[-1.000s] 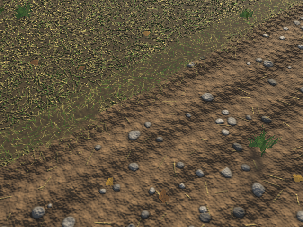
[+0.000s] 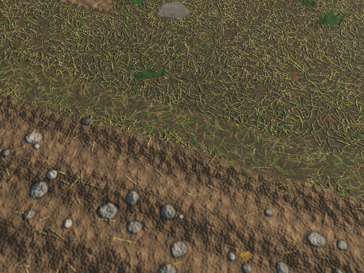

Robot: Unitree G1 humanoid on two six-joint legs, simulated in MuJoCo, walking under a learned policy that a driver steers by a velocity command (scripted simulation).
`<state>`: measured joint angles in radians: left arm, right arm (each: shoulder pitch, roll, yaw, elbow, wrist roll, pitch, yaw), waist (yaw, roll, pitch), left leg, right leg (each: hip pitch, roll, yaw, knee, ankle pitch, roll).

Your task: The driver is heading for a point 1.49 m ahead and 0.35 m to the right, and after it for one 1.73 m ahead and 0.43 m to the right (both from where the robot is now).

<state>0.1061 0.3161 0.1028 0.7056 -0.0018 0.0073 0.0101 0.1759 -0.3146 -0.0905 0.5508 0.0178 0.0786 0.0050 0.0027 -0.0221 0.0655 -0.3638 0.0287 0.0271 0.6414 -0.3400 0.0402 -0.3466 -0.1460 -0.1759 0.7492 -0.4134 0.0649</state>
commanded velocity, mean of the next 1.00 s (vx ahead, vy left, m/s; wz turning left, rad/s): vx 0.63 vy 0.00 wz -0.36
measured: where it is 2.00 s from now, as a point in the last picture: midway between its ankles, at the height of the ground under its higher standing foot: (288, 90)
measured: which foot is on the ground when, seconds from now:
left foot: down 0.00-0.62, up 0.64-1.00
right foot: up 0.00-0.62, down 0.64-1.00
